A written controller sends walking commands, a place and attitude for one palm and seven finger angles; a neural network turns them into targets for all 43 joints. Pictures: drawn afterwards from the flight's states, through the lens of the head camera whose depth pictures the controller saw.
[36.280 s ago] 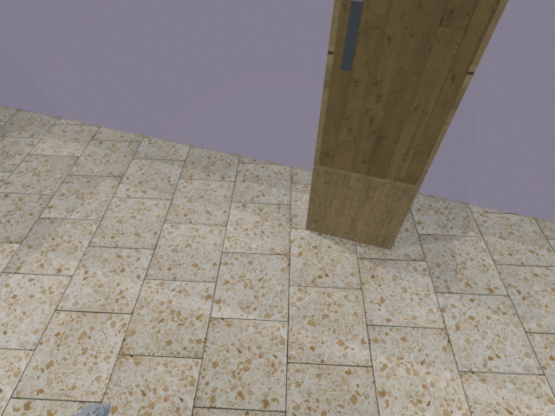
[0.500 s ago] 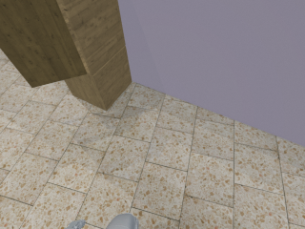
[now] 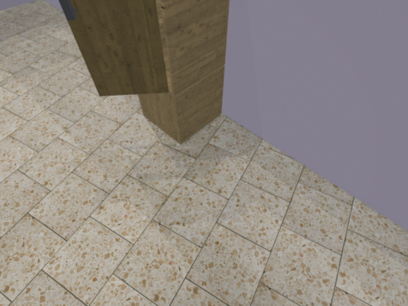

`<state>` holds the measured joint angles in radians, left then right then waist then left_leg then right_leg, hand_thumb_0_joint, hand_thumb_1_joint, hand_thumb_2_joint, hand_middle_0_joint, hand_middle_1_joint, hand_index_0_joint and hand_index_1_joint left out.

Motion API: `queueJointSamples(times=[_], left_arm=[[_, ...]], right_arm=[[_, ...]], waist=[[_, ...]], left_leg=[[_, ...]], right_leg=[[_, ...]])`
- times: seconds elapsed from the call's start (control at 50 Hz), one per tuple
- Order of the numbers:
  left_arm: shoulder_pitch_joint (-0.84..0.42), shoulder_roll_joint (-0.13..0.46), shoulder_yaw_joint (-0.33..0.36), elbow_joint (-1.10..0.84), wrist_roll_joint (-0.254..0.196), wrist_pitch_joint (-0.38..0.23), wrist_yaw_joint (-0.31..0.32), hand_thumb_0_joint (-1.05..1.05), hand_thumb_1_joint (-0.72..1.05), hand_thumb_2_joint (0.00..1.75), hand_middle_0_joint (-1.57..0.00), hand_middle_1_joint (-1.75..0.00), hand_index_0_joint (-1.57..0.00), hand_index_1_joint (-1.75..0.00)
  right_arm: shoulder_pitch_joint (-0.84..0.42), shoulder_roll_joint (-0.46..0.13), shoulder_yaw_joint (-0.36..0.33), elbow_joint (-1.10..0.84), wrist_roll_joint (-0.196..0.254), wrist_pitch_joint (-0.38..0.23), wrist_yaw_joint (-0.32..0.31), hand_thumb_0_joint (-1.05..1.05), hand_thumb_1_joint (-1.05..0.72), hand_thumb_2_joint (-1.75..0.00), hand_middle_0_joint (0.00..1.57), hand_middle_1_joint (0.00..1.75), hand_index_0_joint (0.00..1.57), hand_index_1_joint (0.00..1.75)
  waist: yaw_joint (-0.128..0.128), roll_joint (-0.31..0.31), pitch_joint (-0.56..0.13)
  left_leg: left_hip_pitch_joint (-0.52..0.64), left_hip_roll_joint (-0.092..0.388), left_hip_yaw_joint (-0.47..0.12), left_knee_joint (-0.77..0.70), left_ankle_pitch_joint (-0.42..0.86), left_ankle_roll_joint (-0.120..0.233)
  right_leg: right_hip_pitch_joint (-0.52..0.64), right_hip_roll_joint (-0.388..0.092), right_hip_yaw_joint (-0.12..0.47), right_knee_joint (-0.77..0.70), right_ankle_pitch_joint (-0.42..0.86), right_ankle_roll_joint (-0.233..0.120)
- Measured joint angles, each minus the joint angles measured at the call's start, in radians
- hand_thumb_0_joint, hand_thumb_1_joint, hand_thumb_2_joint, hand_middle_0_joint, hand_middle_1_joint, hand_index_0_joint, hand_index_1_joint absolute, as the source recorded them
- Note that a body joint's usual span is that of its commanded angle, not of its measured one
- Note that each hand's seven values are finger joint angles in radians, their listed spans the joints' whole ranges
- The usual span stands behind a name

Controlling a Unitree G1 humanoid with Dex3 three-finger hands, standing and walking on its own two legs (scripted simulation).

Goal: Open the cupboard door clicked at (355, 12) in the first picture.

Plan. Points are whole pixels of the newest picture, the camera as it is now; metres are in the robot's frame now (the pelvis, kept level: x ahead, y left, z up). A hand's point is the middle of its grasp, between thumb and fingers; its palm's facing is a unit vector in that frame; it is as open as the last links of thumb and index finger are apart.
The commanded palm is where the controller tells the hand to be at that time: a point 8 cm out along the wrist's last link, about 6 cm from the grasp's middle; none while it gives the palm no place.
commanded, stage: take the last steps up to it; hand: left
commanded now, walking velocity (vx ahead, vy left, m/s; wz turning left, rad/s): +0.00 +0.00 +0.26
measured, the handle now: out of the picture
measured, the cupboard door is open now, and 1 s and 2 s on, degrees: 48 48 48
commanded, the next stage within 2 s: come to a stop and stand still in 1.54 s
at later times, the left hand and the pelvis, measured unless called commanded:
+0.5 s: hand out of the picture +0.05 +0.24 -0.16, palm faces +0.17 -0.96 -0.21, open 7.4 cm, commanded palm none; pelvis +0.04 +0.04 +0.01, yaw +8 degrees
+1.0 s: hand out of the picture +0.13 +0.26 -0.15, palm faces +0.31 -0.93 -0.21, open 7.2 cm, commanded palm none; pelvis +0.19 +0.08 +0.02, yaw +14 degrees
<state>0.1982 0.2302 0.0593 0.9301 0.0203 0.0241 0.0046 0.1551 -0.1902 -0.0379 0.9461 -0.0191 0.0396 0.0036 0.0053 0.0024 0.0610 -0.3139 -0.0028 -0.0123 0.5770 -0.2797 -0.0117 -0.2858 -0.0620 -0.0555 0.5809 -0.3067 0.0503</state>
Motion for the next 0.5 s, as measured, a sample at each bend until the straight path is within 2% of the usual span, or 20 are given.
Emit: queueJointSamples(times=[0.06,0.1,0.14,0.22,0.3,0.32,0.34,0.38,0.42,0.46,0.5], left_arm=[[-0.005,-0.032,-0.010,0.012,0.008,-0.012,0.007,0.00,0.91,0.90,-0.20,-0.30,-0.20,-0.29],[0.002,-0.051,-0.015,0.015,0.010,-0.016,0.010,0.00,0.91,0.90,-0.20,-0.30,-0.20,-0.29],[0.010,-0.062,-0.019,0.022,0.012,-0.020,0.011,0.00,0.91,0.90,-0.20,-0.30,-0.20,-0.29],[0.028,-0.062,-0.013,0.040,0.014,-0.030,0.008,0.00,0.92,0.90,-0.20,-0.30,-0.21,-0.30],[0.059,-0.038,0.001,0.064,0.011,-0.030,-0.006,0.00,0.92,0.90,-0.20,-0.30,-0.21,-0.30],[0.069,-0.033,0.005,0.068,0.007,-0.024,-0.011,0.00,0.92,0.90,-0.20,-0.30,-0.21,-0.30],[0.071,-0.025,0.009,0.075,0.005,-0.014,-0.014,0.00,0.92,0.90,-0.20,-0.30,-0.21,-0.30],[0.067,-0.014,0.015,0.097,0.007,0.008,-0.015,0.01,0.91,0.90,-0.20,-0.30,-0.20,-0.30],[0.053,-0.010,0.017,0.112,0.010,0.017,-0.019,0.01,0.91,0.90,-0.20,-0.30,-0.20,-0.29],[0.035,-0.011,0.016,0.112,0.012,0.012,-0.025,0.01,0.91,0.90,-0.20,-0.30,-0.20,-0.29],[0.015,-0.016,0.012,0.102,0.011,0.004,-0.028,0.01,0.91,0.90,-0.20,-0.30,-0.20,-0.29]], right_arm=[[0.002,-0.016,-0.013,0.019,0.006,0.019,0.005,0.01,-0.91,-0.90,0.21,0.30,0.20,0.30],[0.002,-0.023,-0.018,0.034,0.007,0.027,0.006,0.01,-0.91,-0.90,0.21,0.30,0.20,0.30],[0.002,-0.023,-0.020,0.045,0.010,0.028,0.007,0.01,-0.91,-0.90,0.20,0.30,0.20,0.30],[0.008,-0.015,-0.016,0.057,0.009,0.019,0.015,0.01,-0.91,-0.90,0.20,0.30,0.20,0.30],[0.021,-0.011,-0.008,0.053,0.004,-0.003,0.024,0.01,-0.91,-0.90,0.20,0.30,0.20,0.30],[0.028,-0.015,-0.008,0.046,0.000,-0.014,0.023,0.01,-0.91,-0.90,0.20,0.30,0.20,0.30],[0.030,-0.013,-0.009,0.041,-0.004,-0.024,0.019,0.01,-0.91,-0.90,0.20,0.30,0.20,0.30],[0.041,-0.006,-0.007,0.035,-0.009,-0.039,0.009,0.01,-0.91,-0.90,0.20,0.30,0.20,0.30],[0.067,0.001,-0.003,0.034,-0.010,-0.054,-0.002,0.01,-0.91,-0.90,0.20,0.30,0.20,0.30],[0.097,0.008,0.003,0.046,-0.010,-0.065,-0.008,0.01,-0.91,-0.90,0.20,0.30,0.20,0.30],[0.126,0.014,0.009,0.065,-0.008,-0.072,-0.010,0.01,-0.91,-0.90,0.20,0.30,0.20,0.30]], waist=[[-0.006,0.027,0.011],[-0.007,0.027,0.019],[-0.009,0.013,0.024],[-0.001,-0.022,0.026],[0.007,-0.048,0.014],[0.005,-0.045,0.005],[0.007,-0.053,0.008],[0.008,-0.059,0.007],[0.002,-0.052,0.000],[-0.002,-0.040,-0.005],[-0.004,-0.024,-0.009]], left_leg=[[-0.065,-0.009,-0.010,0.210,-0.180,-0.005],[-0.100,-0.013,0.006,0.356,-0.217,-0.010],[-0.104,-0.010,0.029,0.392,-0.226,-0.018],[-0.055,0.000,0.075,0.254,-0.209,-0.026],[0.039,0.003,0.112,0.008,-0.121,-0.012],[0.048,0.003,0.106,-0.039,-0.048,0.009],[0.037,-0.004,0.110,-0.020,0.001,0.031],[0.037,-0.012,0.121,0.009,-0.016,0.061],[0.060,-0.019,0.119,-0.025,-0.026,0.071],[0.097,-0.027,0.111,-0.087,-0.004,0.069],[0.133,-0.031,0.100,-0.144,0.017,0.072]], right_leg=[[0.007,-0.002,-0.025,0.022,-0.018,-0.041],[0.030,-0.011,-0.037,0.001,-0.018,-0.047],[0.055,-0.022,-0.047,-0.030,-0.005,-0.044],[0.086,-0.046,-0.071,-0.070,0.006,-0.032],[0.084,-0.072,-0.097,-0.028,-0.030,-0.007],[0.065,-0.076,-0.103,0.014,-0.057,-0.005],[0.035,-0.083,-0.090,0.095,-0.118,-0.004],[-0.048,-0.071,-0.043,0.301,-0.192,-0.015],[-0.126,-0.058,-0.020,0.452,-0.160,-0.024],[-0.176,-0.053,-0.016,0.501,-0.108,-0.025],[-0.201,-0.051,-0.021,0.466,-0.073,-0.022]])
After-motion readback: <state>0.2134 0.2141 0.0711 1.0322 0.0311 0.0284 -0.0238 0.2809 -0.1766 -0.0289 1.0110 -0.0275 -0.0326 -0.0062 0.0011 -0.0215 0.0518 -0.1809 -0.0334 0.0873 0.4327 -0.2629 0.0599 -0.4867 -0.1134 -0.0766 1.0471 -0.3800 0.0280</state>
